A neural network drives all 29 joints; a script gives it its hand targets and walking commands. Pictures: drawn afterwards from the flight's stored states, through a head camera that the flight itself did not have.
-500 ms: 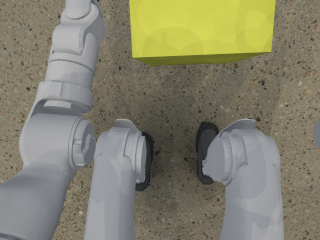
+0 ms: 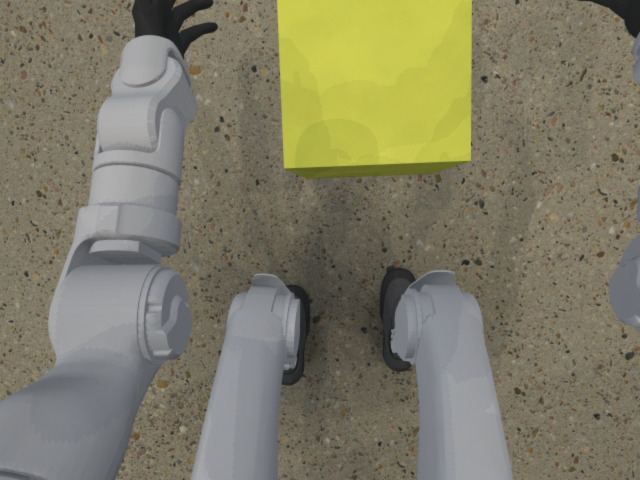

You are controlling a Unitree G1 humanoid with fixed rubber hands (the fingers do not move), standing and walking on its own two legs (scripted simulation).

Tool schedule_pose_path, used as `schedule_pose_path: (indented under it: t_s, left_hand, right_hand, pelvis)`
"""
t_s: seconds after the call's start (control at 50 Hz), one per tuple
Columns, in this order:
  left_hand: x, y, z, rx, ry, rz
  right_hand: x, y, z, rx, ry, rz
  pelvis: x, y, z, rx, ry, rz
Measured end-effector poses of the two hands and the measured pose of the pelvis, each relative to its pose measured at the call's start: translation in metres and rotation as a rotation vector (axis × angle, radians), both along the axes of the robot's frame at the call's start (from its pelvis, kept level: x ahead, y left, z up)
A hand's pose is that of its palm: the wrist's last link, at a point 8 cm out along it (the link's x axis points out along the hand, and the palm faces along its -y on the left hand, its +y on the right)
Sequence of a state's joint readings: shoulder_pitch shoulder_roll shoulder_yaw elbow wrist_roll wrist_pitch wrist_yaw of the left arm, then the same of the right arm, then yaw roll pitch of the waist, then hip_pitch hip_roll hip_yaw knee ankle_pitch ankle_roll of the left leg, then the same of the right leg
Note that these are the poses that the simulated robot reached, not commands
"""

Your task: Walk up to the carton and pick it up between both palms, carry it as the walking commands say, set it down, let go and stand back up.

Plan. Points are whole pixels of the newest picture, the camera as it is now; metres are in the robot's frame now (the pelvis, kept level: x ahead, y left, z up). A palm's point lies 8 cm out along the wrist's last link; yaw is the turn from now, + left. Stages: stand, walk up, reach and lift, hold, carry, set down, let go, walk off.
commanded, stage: set down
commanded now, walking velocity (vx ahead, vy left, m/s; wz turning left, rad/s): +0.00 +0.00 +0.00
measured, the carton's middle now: (369, 92) +0.56 -0.06 -0.38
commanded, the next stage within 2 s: let go in 0.62 s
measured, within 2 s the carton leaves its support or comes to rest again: neither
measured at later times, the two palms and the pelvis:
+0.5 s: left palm out of the picture +0.54 +0.15 +0.04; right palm out of the picture +0.55 -0.29 +0.05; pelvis +0.02 +0.00 +0.14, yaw -1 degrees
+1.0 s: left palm out of the picture +0.45 +0.18 +0.10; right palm out of the picture +0.44 -0.28 +0.10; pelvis +0.06 +0.00 +0.21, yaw -3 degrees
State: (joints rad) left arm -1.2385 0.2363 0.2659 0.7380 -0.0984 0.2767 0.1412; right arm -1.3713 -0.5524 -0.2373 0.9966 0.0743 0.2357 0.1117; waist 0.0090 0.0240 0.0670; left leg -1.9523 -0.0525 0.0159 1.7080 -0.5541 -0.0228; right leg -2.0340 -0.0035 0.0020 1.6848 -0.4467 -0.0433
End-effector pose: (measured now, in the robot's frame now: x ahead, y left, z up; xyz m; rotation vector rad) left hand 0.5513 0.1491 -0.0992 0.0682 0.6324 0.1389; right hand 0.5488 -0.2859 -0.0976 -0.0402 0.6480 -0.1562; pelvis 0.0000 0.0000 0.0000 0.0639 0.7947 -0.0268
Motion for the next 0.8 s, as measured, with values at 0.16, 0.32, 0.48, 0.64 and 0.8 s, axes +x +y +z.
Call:
schedule_pose_path:
  t_s: [0.16, 0.32, 0.48, 0.64, 0.8]
  left_hand:
    - [-0.001, 0.003, 0.051, -0.002, 0.001, -0.002]
    - [-0.002, 0.004, 0.097, -0.006, 0.001, -0.007]
    - [-0.006, 0.003, 0.136, -0.005, 0.009, -0.018]
    - [-0.008, 0.000, 0.154, 0.013, 0.036, -0.029]
    - [-0.027, 0.006, 0.154, 0.062, 0.080, -0.079]
  right_hand:
    - [0.001, -0.004, 0.053, 0.004, -0.001, 0.010]
    - [0.001, -0.006, 0.101, 0.007, -0.005, 0.021]
    - [-0.003, -0.006, 0.141, 0.010, -0.001, 0.029]
    - [-0.006, -0.004, 0.159, 0.001, 0.023, 0.039]
    - [-0.028, -0.001, 0.157, -0.060, 0.065, 0.032]
  pelvis:
    - [0.007, -0.002, 0.047, -0.002, 0.012, -0.003]
    - [0.014, -0.004, 0.092, -0.004, 0.007, -0.009]
    - [0.023, -0.004, 0.132, -0.007, -0.009, -0.016]
    - [0.031, -0.006, 0.159, -0.014, -0.033, -0.021]
    - [0.043, -0.008, 0.172, -0.016, -0.048, -0.015]
